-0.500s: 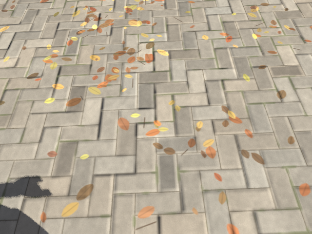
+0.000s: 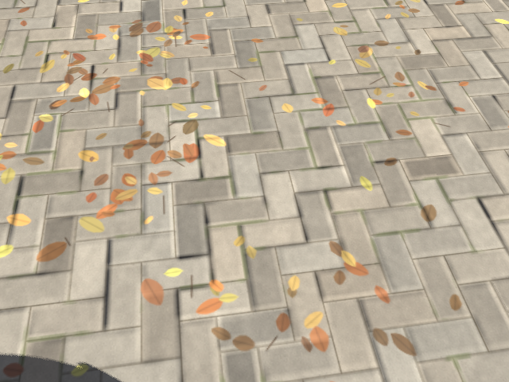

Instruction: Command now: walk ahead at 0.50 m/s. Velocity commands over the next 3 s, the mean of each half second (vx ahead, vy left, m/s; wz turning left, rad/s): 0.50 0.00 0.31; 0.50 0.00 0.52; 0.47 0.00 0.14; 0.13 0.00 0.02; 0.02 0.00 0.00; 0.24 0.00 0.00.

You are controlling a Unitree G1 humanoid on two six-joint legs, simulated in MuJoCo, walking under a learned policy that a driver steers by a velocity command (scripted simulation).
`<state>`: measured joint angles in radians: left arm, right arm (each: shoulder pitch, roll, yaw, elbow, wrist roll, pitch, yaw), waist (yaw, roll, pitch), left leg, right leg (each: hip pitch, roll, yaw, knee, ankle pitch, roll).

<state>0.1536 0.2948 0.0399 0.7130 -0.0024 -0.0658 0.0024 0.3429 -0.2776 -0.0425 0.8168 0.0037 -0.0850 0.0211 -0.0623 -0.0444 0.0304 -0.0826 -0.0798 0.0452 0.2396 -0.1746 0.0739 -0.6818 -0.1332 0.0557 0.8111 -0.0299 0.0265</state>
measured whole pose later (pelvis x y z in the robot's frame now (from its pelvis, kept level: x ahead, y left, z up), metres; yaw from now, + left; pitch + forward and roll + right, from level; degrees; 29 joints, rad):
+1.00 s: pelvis +0.53 +0.09 +0.00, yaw +28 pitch +1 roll -1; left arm 0.08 0.31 0.05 0.73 0.01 -0.09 -0.01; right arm 0.33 -0.27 -0.06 0.71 0.01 -0.05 0.00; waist -0.05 -0.04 0.05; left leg -0.15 -0.11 -0.07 0.32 -0.18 0.10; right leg -0.66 -0.11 0.07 0.83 -0.09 0.06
